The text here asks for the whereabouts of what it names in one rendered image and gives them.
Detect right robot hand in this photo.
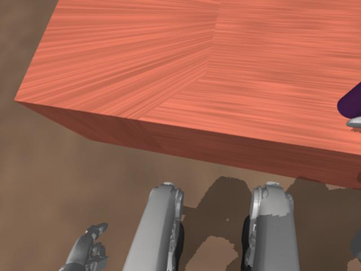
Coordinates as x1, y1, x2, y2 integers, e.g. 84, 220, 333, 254
346, 116, 361, 128

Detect left robot hand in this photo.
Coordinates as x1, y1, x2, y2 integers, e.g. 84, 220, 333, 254
66, 223, 109, 271

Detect left robot foot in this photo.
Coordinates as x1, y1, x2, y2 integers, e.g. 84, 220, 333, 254
173, 223, 184, 271

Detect right robot arm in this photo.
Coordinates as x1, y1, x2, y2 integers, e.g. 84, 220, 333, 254
350, 229, 361, 263

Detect right robot foot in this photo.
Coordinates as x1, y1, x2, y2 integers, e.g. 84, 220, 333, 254
241, 215, 252, 271

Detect can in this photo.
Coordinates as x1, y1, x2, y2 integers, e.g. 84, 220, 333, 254
337, 82, 361, 119

